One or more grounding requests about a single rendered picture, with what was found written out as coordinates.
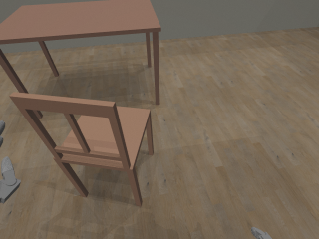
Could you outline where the robot left hand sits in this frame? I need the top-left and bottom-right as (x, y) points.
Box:
(0, 120), (21, 204)

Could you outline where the table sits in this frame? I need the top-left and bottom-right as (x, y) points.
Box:
(0, 0), (161, 119)

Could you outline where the chair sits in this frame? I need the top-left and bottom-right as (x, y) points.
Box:
(9, 92), (154, 207)

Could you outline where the robot right hand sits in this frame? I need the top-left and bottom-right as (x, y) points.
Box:
(251, 227), (272, 239)

